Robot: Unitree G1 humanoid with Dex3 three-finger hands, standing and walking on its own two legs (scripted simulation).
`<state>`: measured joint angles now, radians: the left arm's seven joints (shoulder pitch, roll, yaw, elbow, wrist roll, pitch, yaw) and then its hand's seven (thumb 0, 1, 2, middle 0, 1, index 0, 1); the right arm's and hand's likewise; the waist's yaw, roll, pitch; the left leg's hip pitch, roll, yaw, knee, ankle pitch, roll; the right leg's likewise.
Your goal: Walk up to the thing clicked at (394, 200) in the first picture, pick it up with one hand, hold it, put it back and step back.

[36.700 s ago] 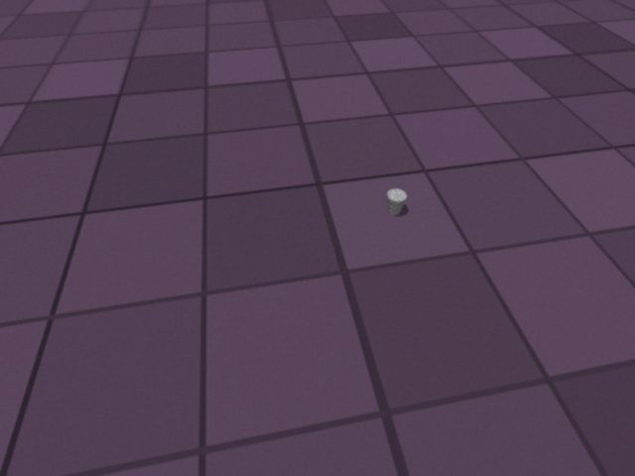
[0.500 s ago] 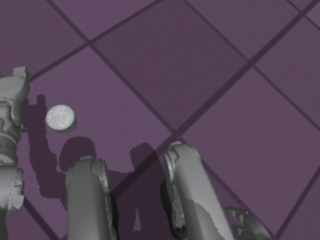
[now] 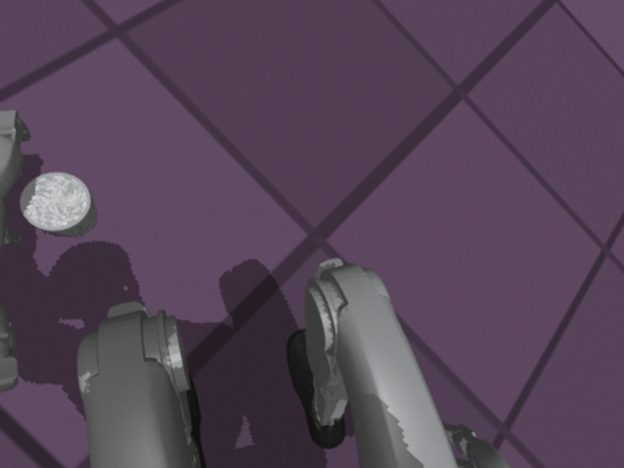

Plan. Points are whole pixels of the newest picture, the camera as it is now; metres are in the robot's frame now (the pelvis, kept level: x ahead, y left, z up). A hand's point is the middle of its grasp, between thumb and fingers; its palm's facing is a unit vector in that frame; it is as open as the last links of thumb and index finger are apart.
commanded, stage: home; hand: left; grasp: from above
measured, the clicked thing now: (67, 210) +0.49 +0.26 -0.29
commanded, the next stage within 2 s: none
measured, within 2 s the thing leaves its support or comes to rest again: neither
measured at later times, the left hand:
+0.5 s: hand out of the picture +0.38 +0.28 +0.01, palm faces -0.33 -0.55 -0.77, open 9.0 cm
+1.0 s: hand out of the picture +0.26 +0.21 +0.23, palm faces +0.09 -0.94 -0.32, open 7.4 cm
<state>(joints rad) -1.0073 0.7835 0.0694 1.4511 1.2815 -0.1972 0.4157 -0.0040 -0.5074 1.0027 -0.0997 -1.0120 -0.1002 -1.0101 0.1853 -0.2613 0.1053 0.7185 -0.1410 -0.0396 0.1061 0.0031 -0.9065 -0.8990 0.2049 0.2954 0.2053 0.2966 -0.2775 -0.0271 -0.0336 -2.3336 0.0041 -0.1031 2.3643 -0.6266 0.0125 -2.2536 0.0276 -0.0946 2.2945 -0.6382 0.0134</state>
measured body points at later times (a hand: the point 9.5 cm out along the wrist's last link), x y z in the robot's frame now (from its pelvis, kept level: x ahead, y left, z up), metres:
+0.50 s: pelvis +0.02 +0.00 +0.13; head +0.20 +0.05 +0.54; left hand +0.39 +0.30 +0.06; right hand +0.15 -0.27 +0.01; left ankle +0.09 +0.12 -0.30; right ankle +0.11 -0.12 -0.30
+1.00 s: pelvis +0.06 +0.00 +0.31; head +0.13 +0.03 +0.76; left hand +0.26 +0.26 +0.25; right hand +0.26 -0.21 +0.23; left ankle +0.09 +0.12 -0.30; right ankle +0.11 -0.12 -0.30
